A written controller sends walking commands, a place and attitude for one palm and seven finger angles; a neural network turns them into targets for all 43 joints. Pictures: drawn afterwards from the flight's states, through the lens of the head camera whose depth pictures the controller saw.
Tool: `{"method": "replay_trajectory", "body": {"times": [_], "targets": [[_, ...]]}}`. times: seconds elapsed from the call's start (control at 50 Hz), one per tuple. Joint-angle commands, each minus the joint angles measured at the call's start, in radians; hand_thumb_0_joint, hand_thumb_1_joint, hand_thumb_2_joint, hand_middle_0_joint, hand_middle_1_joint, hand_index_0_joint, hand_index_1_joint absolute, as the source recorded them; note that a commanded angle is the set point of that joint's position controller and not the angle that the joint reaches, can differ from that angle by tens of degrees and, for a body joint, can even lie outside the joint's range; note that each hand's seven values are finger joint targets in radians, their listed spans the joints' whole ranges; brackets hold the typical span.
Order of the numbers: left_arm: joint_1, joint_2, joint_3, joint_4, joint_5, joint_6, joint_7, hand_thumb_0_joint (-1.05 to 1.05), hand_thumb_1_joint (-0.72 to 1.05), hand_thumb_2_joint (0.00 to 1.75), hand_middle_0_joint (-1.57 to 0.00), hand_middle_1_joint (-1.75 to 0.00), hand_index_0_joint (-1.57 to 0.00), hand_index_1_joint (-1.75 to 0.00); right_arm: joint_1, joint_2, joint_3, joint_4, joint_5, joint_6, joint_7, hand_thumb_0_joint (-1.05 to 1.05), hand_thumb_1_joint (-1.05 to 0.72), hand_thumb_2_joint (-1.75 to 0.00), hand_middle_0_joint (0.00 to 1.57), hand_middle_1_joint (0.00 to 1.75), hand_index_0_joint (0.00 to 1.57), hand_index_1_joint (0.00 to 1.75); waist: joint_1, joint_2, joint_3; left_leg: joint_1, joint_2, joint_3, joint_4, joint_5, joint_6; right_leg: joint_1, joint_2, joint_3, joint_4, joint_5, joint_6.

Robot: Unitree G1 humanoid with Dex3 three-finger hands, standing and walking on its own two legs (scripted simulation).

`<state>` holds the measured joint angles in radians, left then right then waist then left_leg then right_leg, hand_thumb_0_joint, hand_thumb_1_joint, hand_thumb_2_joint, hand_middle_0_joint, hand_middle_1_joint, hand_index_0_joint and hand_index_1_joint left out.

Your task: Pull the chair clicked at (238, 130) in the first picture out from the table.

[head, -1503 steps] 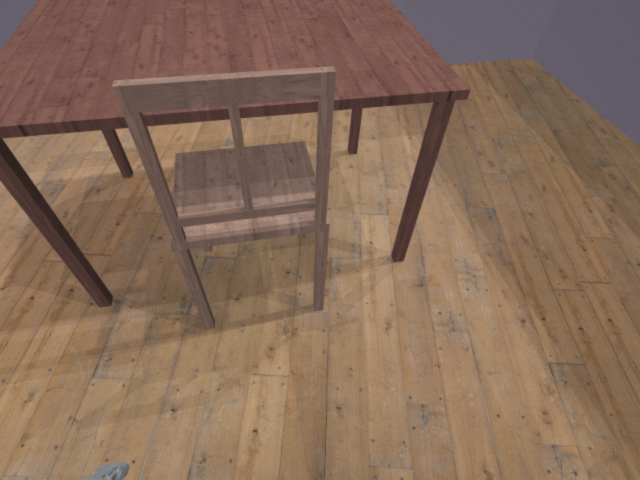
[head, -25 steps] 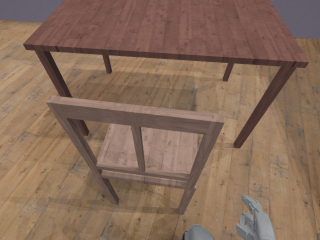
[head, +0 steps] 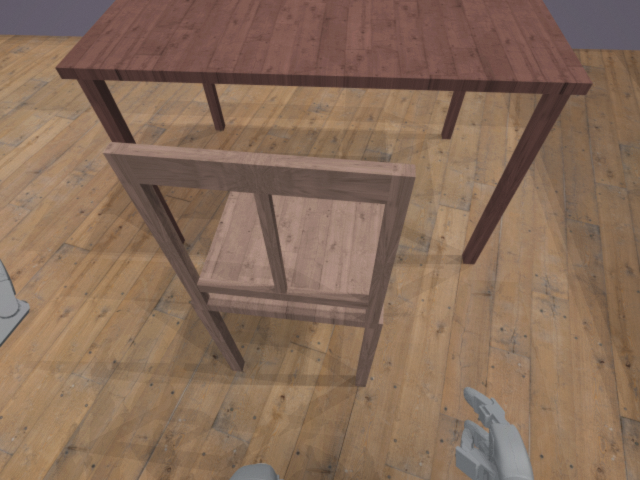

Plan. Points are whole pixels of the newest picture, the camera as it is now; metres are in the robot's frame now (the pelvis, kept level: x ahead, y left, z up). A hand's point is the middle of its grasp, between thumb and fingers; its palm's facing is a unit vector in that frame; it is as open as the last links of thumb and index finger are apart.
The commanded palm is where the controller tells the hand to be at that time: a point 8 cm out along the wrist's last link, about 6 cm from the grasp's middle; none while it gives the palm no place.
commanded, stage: step back with the hand held close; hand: left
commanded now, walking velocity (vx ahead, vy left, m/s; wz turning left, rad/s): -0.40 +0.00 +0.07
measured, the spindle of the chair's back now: (273, 248) +0.46 +0.13 -0.06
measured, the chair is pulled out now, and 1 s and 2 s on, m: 0.30 0.30 0.30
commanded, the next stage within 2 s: stop stepping back and stand still in 0.06 s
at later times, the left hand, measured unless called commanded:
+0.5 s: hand out of the picture +0.08 +0.29 +0.19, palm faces +0.52 -0.75 -0.41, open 7.4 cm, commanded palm +0.03 +0.31 +0.19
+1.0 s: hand out of the picture +0.07 +0.29 +0.17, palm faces +0.44 -0.80 -0.40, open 7.4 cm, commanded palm +0.02 +0.32 +0.19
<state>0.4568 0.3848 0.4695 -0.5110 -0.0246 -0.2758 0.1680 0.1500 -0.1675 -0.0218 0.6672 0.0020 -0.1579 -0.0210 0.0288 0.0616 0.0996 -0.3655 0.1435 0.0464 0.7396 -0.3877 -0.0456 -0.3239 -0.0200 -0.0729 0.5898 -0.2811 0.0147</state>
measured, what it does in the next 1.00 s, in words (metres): walks backwards: right foot, then left foot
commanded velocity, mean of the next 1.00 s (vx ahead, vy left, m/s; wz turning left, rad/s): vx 0.07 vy -0.02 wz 0.01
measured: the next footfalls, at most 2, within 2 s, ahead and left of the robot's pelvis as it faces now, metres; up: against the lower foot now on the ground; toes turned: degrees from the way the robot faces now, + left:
right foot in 0.38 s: -0.04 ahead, -0.13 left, +0.00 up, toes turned -3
left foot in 0.54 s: -0.05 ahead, +0.10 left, +0.00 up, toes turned +1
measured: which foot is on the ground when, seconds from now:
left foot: down 0.00-0.40, up 0.42-0.52, down 0.54-1.00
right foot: down 0.00-0.20, up 0.22-0.36, down 0.38-0.56, up 0.58-0.80, down 0.82-1.00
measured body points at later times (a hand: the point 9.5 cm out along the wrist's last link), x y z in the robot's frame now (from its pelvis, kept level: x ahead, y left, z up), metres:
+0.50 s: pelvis -0.11 +0.01 +0.01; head -0.13 +0.02 +0.46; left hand +0.04 +0.32 +0.21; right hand +0.02 -0.23 -0.09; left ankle -0.07 +0.11 -0.71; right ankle -0.08 -0.13 -0.72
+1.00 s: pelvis -0.13 +0.03 +0.01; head -0.13 +0.05 +0.46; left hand +0.04 +0.33 +0.19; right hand +0.01 -0.22 -0.07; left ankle -0.09 +0.10 -0.72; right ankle -0.16 -0.11 -0.72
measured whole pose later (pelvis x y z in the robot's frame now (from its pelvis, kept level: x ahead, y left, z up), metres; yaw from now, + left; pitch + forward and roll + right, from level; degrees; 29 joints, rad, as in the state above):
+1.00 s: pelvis -0.13 +0.03 +0.01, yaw -2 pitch -2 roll -1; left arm 0.50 0.40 0.43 -0.46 -0.05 -0.21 0.15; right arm 0.24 -0.19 0.00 0.68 0.02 -0.16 -0.06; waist 0.02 -0.03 0.04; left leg -0.28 -0.01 0.06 0.54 -0.21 0.05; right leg -0.17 -0.03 -0.04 0.52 -0.31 0.01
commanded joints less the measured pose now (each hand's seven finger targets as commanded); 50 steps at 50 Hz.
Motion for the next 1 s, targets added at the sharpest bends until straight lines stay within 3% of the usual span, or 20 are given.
{"method": "replay_trajectory", "body": {"times": [0.0, 0.04, 0.12, 0.18, 0.22, 0.32, 0.4, 0.44, 0.5, 0.54, 0.56, 0.6, 0.66, 0.74, 0.78, 0.82, 0.88, 0.92, 0.96, 0.98], "targets": [[0.038, 0.235, 0.132, -0.159, -0.008, -0.029, 0.004, 0.0, 0.9, 0.9, -0.2, -0.3, -0.2, -0.3, -0.028, -0.139, -0.068, -0.184, 0.017, -0.015, -0.016, 0.0, -0.9, -0.9, 0.2, 0.3, 0.2, 0.3, -0.014, -0.328, -0.246, -0.075, -0.092, -0.089, 0.348, -0.139, 0.019, 0.17, -0.366, 0.293, -0.204, 0.732, -0.193], [0.167, 0.255, 0.191, -0.18, -0.011, -0.02, 0.01, 0.0, 0.9, 0.9, -0.2, -0.3, -0.2, -0.3, -0.078, -0.094, -0.027, -0.219, 0.024, 0.007, -0.025, 0.0, -0.9, -0.9, 0.2, 0.3, 0.2, 0.3, 0.007, -0.266, -0.295, -0.083, -0.09, -0.055, 0.17, -0.148, 0.019, 0.214, -0.317, 0.226, -0.163, 0.704, -0.178], [0.214, 0.295, 0.217, -0.338, -0.032, -0.04, 0.019, 0.0, 0.9, 0.9, -0.2, -0.3, -0.2, -0.3, -0.03, -0.114, -0.023, -0.205, 0.011, 0.022, -0.054, 0.0, -0.9, -0.9, 0.2, 0.3, 0.2, 0.3, -0.036, -0.168, -0.315, 0.102, -0.115, 0.022, -0.315, 0.109, 0.035, 0.13, -0.234, 0.146, -0.107, 0.421, -0.079], [0.243, 0.277, 0.201, -0.378, -0.026, -0.063, 0.022, 0.0, 0.9, 0.9, -0.2, -0.3, -0.2, -0.3, -0.019, -0.143, -0.059, -0.221, 0.009, -0.025, -0.057, 0.0, -0.9, -0.9, 0.2, 0.3, 0.2, 0.3, -0.031, 0.275, -0.264, 0.107, 0.203, -0.289, -0.452, 0.277, 0.198, -0.079, -0.017, 0.049, 0.291, -0.224, 0.014], [0.219, 0.294, 0.226, -0.363, -0.035, -0.057, 0.027, 0.0, 0.9, 0.9, -0.2, -0.3, -0.2, -0.3, -0.017, -0.128, -0.062, -0.196, 0.013, -0.062, -0.058, 0.0, -0.9, -0.9, 0.2, 0.3, 0.2, 0.3, -0.048, 0.283, -0.252, -0.013, 0.188, -0.276, -0.494, -0.03, 0.215, -0.069, -0.001, 0.111, 0.495, -0.241, -0.001], [0.197, 0.251, 0.171, -0.195, -0.024, -0.025, 0.035, 0.0, 0.9, 0.9, -0.2, -0.3, -0.2, -0.3, 0.031, -0.153, -0.053, -0.167, 0.035, -0.066, -0.049, 0.0, -0.9, -0.9, 0.2, 0.3, 0.2, 0.3, -0.029, 0.087, -0.133, -0.103, 0.011, -0.083, -0.306, -0.182, 0.099, 0.182, -0.019, 0.032, -0.126, -0.077, -0.007], [-0.063, 0.246, 0.094, -0.103, -0.018, -0.009, 0.01, 0.0, 0.9, 0.9, -0.2, -0.3, -0.2, -0.3, 0.05, -0.164, -0.051, -0.135, 0.009, -0.065, -0.046, 0.0, -0.9, -0.9, 0.2, 0.3, 0.2, 0.3, -0.056, -0.243, -0.07, 0.035, -0.145, -0.002, 0.089, -0.101, 0.056, -0.14, -0.24, 0.367, -0.452, -0.443, -0.141], [-0.105, 0.213, 0.044, -0.095, -0.007, 0.016, 0.009, 0.0, 0.9, 0.9, -0.2, -0.3, -0.2, -0.3, 0.047, -0.168, -0.053, -0.124, 0.011, -0.051, -0.049, 0.0, -0.9, -0.9, 0.2, 0.3, 0.2, 0.3, -0.059, -0.322, -0.065, 0.102, -0.134, -0.003, 0.097, -0.027, 0.07, -0.173, -0.239, 0.322, -0.432, -0.431, -0.157], [-0.091, 0.196, 0.028, -0.103, -0.005, 0.013, 0.006, 0.0, 0.9, 0.9, -0.2, -0.3, -0.2, -0.3, 0.02, -0.162, -0.029, -0.151, 0.005, -0.05, -0.065, 0.0, -0.9, -0.9, 0.2, 0.3, 0.2, 0.3, -0.067, -0.096, -0.041, 0.146, -0.11, -0.057, -0.275, -0.125, 0.095, -0.143, -0.117, 0.156, -0.21, -0.405, -0.093], [-0.065, 0.192, 0.034, -0.189, 0.003, -0.002, 0.014, 0.0, 0.9, 0.9, -0.2, -0.3, -0.2, -0.3, 0.012, -0.18, -0.027, -0.176, 0.002, -0.055, -0.069, 0.0, -0.9, -0.9, 0.2, 0.3, 0.2, 0.3, -0.054, 0.29, -0.023, 0.104, 0.126, -0.463, -0.613, -0.403, 0.179, -0.178, 0.034, 0.041, 0.242, -0.249, -0.025], [-0.082, 0.218, 0.044, -0.219, 0.009, -0.006, 0.013, 0.0, 0.9, 0.9, -0.2, -0.3, -0.2, -0.3, 0.001, -0.144, -0.026, -0.179, 0.0, -0.063, -0.066, 0.0, -0.9, -0.9, 0.2, 0.3, 0.2, 0.3, -0.06, 0.254, -0.026, 0.029, 0.166, -0.526, -0.647, -0.412, 0.223, -0.154, 0.047, 0.087, 0.451, -0.198, -0.017], [-0.056, 0.233, 0.074, -0.244, 0.007, -0.011, 0.009, 0.0, 0.9, 0.9, -0.2, -0.3, -0.2, -0.3, -0.018, -0.137, -0.028, -0.173, 0.001, -0.078, -0.048, 0.0, -0.9, -0.9, 0.2, 0.3, 0.2, 0.3, -0.039, 0.166, -0.049, -0.05, 0.146, -0.445, -0.619, -0.371, 0.217, -0.11, 0.02, 0.117, 0.552, -0.136, -0.018], [0.074, 0.241, 0.096, -0.265, -0.007, -0.004, 0.012, 0.0, 0.9, 0.9, -0.2, -0.3, -0.2, -0.3, -0.012, -0.134, -0.027, -0.166, 0.009, -0.078, -0.034, 0.0, -0.9, -0.9, 0.2, 0.3, 0.2, 0.3, -0.015, 0.134, -0.084, -0.036, 0.07, -0.215, -0.564, -0.19, 0.169, 0.04, -0.003, 0.021, 0.232, -0.121, -0.022], [0.106, 0.237, 0.104, -0.198, -0.019, 0.005, 0.006, 0.0, 0.9, 0.9, -0.2, -0.3, -0.2, -0.3, 0.008, -0.135, -0.017, -0.171, 0.001, -0.067, -0.045, 0.0, -0.9, -0.9, 0.2, 0.3, 0.2, 0.3, -0.027, 0.184, -0.11, -0.076, 0.028, -0.165, -0.515, -0.279, 0.107, 0.272, 0.041, -0.055, -0.164, -0.155, -0.043], [0.045, 0.229, 0.089, -0.145, -0.016, 0.006, -0.006, 0.0, 0.9, 0.9, -0.2, -0.3, -0.2, -0.3, 0.014, -0.146, -0.025, -0.165, 0.0, -0.06, -0.049, 0.0, -0.9, -0.9, 0.2, 0.3, 0.2, 0.3, -0.033, 0.048, -0.084, -0.114, -0.036, -0.111, -0.358, -0.24, 0.084, 0.291, -0.008, 0.054, -0.294, -0.153, -0.083], [0.014, 0.242, 0.085, -0.09, -0.028, 0.004, -0.015, 0.0, 0.9, 0.9, -0.2, -0.3, -0.2, -0.3, 0.048, -0.137, -0.029, -0.153, 0.002, -0.056, -0.051, 0.0, -0.9, -0.9, 0.2, 0.3, 0.2, 0.3, -0.041, -0.182, -0.093, -0.065, -0.128, -0.026, -0.006, -0.039, 0.066, 0.166, -0.215, 0.364, -0.424, -0.155, -0.18], [-0.054, 0.207, 0.058, -0.105, -0.031, 0.018, -0.011, 0.0, 0.9, 0.9, -0.2, -0.3, -0.2, -0.3, 0.068, -0.156, -0.045, -0.139, 0.019, -0.058, -0.042, 0.0, -0.9, -0.9, 0.2, 0.3, 0.2, 0.3, -0.053, -0.291, -0.13, 0.062, -0.108, -0.037, -0.132, 0.089, 0.068, 0.13, -0.232, 0.271, -0.319, 0.028, -0.18], [-0.031, 0.206, 0.055, -0.134, -0.027, 0.014, -0.012, 0.0, 0.9, 0.9, -0.2, -0.3, -0.2, -0.3, 0.015, -0.159, -0.039, -0.146, 0.017, -0.063, -0.053, 0.0, -0.9, -0.9, 0.2, 0.3, 0.2, 0.3, -0.055, -0.084, -0.13, 0.223, -0.08, -0.07, -0.342, 0.148, 0.084, 0.058, -0.125, 0.157, -0.184, 0.026, -0.089], [-0.056, 0.205, 0.042, -0.227, -0.019, -0.003, -0.01, 0.0, 0.9, 0.9, -0.2, -0.3, -0.2, -0.3, -0.018, -0.167, -0.035, -0.178, 0.011, -0.075, -0.06, 0.0, -0.9, -0.9, 0.2, 0.3, 0.2, 0.3, -0.033, 0.2, -0.133, 0.274, 0.047, -0.297, -0.471, 0.223, 0.117, 0.012, -0.009, 0.065, -0.03, -0.033, -0.024], [-0.037, 0.206, 0.048, -0.214, -0.016, -0.007, -0.014, 0.0, 0.9, 0.9, -0.2, -0.3, -0.2, -0.3, -0.02, -0.153, -0.032, -0.171, 0.011, -0.083, -0.058, 0.0, -0.9, -0.9, 0.2, 0.3, 0.2, 0.3, -0.033, 0.211, -0.135, 0.233, 0.071, -0.332, -0.539, 0.084, 0.116, 0.033, -0.001, 0.073, 0.0, -0.133, -0.019]]}}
